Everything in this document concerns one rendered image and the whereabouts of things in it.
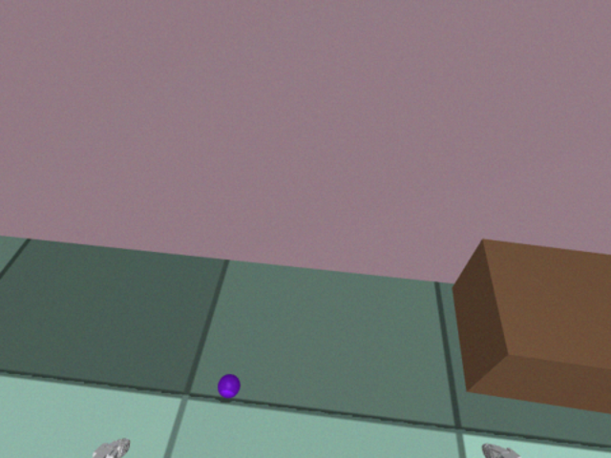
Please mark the left robot hand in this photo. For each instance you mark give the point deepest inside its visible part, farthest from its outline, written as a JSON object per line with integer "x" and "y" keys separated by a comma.
{"x": 116, "y": 449}

